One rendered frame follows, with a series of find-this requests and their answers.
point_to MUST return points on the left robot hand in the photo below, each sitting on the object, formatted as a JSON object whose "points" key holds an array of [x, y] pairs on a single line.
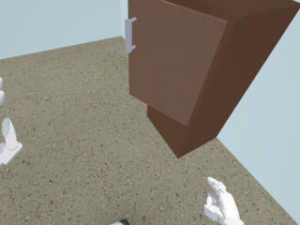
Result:
{"points": [[11, 148]]}

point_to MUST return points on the handle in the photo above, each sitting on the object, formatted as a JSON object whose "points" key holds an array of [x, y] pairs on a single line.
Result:
{"points": [[128, 35]]}

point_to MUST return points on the cupboard door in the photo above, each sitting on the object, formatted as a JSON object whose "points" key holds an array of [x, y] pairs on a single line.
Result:
{"points": [[175, 47]]}

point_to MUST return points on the right robot hand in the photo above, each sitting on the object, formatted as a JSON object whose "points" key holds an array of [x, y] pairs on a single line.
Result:
{"points": [[221, 206]]}

